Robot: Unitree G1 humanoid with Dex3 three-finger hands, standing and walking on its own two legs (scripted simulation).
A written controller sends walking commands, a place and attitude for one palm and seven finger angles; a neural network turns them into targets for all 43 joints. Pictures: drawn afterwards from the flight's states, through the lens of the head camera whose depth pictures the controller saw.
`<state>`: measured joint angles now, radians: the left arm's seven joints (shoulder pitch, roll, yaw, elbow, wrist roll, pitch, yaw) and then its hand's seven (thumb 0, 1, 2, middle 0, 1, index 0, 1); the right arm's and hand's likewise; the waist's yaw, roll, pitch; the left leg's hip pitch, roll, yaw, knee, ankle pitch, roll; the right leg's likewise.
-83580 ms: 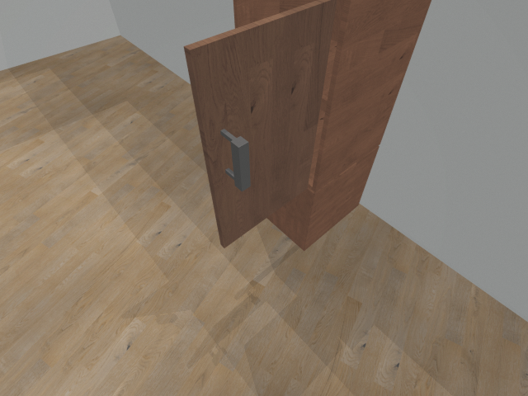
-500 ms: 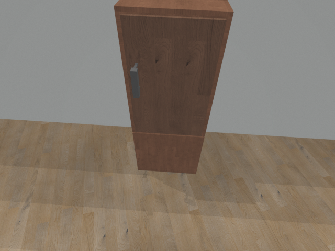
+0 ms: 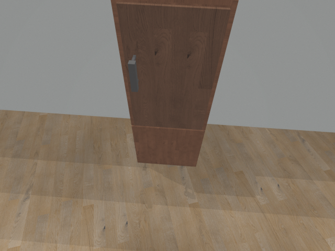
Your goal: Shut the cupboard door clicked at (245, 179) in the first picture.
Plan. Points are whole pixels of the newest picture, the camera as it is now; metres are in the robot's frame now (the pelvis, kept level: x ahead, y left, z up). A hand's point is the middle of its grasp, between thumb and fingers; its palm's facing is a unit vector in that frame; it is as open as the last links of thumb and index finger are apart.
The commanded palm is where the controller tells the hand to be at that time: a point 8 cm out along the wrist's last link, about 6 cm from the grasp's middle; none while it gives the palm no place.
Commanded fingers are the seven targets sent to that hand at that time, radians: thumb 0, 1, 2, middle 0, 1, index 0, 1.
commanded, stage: look to check the result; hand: left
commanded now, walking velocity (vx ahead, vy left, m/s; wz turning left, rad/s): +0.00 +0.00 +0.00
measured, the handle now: (134, 73) +0.74 +0.17 +0.00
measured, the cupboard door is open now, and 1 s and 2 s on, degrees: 0 0 0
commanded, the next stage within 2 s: stand and wait in 0.24 s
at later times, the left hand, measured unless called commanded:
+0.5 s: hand out of the picture +0.02 +0.17 -0.17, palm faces +0.03 -0.98 -0.19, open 7.4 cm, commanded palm none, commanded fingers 0.00 0.90 0.90 -0.20 -0.30 -0.20 -0.30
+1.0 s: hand out of the picture +0.01 +0.16 -0.17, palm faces +0.04 -0.98 -0.19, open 7.4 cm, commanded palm none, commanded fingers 0.00 0.90 0.90 -0.20 -0.30 -0.20 -0.30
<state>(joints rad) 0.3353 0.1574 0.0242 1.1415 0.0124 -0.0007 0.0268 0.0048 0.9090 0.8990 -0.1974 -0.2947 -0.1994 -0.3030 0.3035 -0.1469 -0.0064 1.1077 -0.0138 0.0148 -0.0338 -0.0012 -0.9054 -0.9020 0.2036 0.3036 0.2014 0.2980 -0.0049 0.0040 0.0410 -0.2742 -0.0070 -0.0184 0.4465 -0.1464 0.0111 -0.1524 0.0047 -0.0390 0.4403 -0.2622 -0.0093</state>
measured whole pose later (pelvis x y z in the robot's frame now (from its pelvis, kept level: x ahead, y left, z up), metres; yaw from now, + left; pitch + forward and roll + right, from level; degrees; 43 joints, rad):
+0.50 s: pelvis +0.02 -0.01 +0.00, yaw +0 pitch -2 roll +0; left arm 0.27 0.17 0.02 1.13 0.01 -0.01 0.02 0.00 0.91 0.90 -0.20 -0.29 -0.20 -0.30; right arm 0.24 -0.17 0.00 1.12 -0.01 0.01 -0.03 0.00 -0.90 -0.90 0.20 0.30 0.20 0.30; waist 0.00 0.00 0.05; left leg -0.23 -0.01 -0.02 0.42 -0.16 0.00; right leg -0.10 0.01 -0.04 0.40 -0.27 -0.01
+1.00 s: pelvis +0.03 -0.01 +0.00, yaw +0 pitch -2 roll +0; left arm 0.30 0.16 0.01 1.14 0.01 -0.01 0.03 0.00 0.91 0.90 -0.20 -0.29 -0.20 -0.30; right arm 0.25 -0.16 0.01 1.13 -0.01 0.01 -0.04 0.00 -0.90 -0.90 0.20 0.30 0.20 0.30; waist 0.00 0.00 0.05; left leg -0.20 0.00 -0.02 0.41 -0.17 0.00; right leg -0.07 0.01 -0.04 0.37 -0.28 -0.02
